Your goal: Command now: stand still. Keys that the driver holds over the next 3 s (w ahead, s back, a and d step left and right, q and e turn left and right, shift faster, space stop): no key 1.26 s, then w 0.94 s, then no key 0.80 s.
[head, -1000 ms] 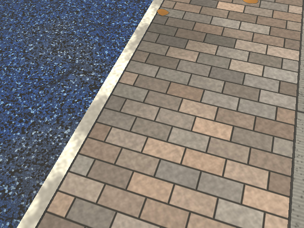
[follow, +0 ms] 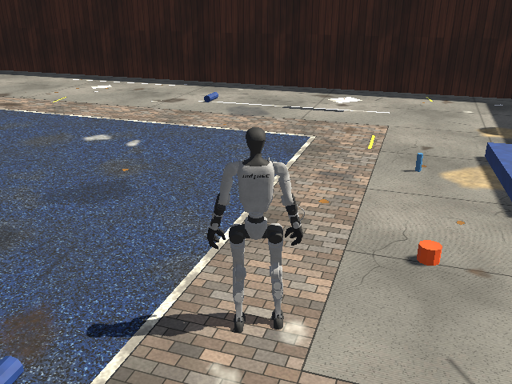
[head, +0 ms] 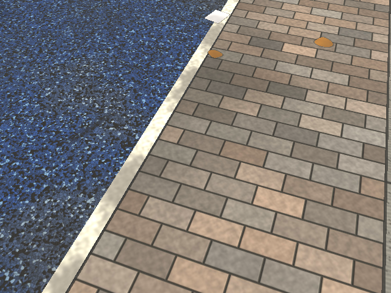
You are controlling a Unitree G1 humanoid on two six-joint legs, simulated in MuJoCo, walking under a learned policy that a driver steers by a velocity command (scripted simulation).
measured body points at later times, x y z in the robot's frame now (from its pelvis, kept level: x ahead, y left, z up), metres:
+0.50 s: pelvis +0.00 +0.00 +0.00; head +0.01 +0.00 +0.45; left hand +0.03 +0.25 -0.15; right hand +0.03 -0.25 -0.15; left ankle -0.03 +0.11 -0.74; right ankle +0.01 -0.14 -0.74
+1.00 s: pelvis +0.00 -0.01 +0.00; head +0.01 -0.01 +0.45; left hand +0.01 +0.24 -0.16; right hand +0.00 -0.25 -0.15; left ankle -0.03 +0.11 -0.74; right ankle +0.01 -0.14 -0.74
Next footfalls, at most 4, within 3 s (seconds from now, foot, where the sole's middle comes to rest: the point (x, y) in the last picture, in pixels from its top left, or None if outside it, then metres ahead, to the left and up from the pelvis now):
1.98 left None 0.45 0.08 -0.78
2.46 right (247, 243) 0.70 -0.14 -0.78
2.76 left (181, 260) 0.63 0.10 -0.78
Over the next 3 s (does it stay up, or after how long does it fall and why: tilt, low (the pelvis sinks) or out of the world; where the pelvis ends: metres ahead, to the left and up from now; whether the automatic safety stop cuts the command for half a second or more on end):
stays up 0.61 -0.03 0.00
